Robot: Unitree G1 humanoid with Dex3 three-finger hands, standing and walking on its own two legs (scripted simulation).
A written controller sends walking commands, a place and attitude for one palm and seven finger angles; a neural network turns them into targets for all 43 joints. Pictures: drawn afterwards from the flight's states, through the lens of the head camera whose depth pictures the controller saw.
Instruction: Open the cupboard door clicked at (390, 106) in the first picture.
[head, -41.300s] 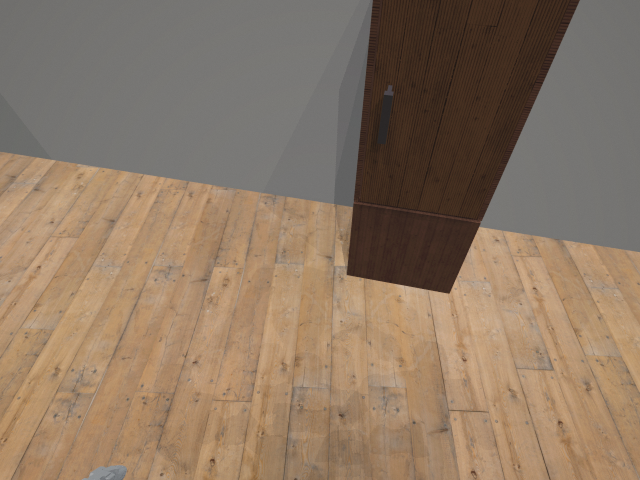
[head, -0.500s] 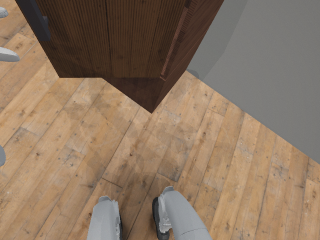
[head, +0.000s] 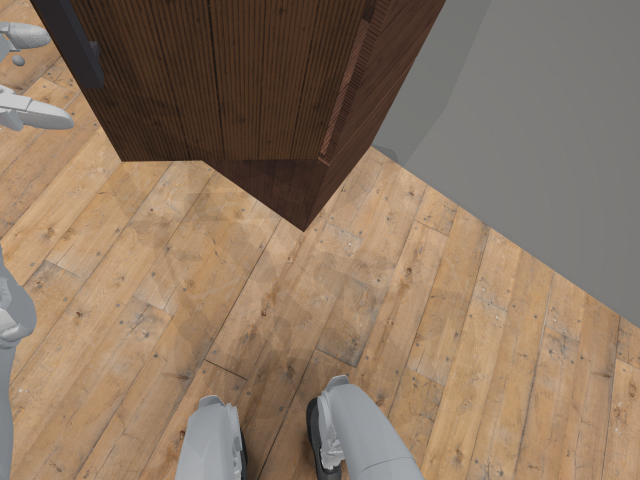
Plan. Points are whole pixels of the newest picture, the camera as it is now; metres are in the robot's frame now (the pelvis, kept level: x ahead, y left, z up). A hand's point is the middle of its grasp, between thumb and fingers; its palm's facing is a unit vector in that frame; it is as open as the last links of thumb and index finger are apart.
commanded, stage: slide the fingers in behind the handle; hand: left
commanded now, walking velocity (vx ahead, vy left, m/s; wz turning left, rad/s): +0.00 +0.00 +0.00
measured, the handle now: (71, 20) +0.62 +0.20 +0.08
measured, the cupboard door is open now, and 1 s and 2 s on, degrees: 41 41 41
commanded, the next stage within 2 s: close the thumb around the handle in 1.14 s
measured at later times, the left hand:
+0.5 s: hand (68, 57) +0.56 +0.20 +0.08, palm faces +0.00 -1.00 -0.01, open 14.0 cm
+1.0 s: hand (91, 58) +0.56 +0.18 +0.08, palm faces +0.01 -1.00 -0.03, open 13.9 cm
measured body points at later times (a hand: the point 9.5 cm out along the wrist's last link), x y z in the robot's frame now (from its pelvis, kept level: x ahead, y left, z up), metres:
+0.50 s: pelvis +0.00 +0.00 +0.00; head +0.18 +0.03 +0.41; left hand +0.56 +0.25 +0.08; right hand -0.02 -0.26 -0.10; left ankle +0.01 +0.10 -0.63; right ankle +0.03 -0.13 -0.63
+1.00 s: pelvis +0.01 -0.01 +0.00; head +0.18 +0.02 +0.42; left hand +0.56 +0.23 +0.08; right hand -0.01 -0.27 -0.10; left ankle +0.01 +0.09 -0.63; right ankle +0.03 -0.13 -0.63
